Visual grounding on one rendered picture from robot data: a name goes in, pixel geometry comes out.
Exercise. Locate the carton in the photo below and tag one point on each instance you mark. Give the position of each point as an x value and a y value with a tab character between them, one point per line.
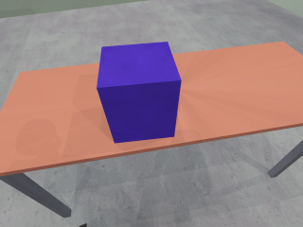
139	88

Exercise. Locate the table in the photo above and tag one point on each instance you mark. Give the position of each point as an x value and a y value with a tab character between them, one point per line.
54	117

